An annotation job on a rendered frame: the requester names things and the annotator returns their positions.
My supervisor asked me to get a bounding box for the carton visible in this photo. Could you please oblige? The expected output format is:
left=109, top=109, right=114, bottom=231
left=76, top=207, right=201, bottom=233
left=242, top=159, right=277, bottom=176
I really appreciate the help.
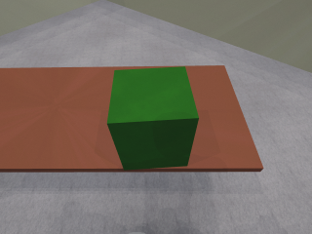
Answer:
left=106, top=66, right=199, bottom=171

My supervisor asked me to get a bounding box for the table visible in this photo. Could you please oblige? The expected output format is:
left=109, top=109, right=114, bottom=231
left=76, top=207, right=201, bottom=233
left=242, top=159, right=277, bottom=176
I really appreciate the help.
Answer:
left=0, top=65, right=264, bottom=173

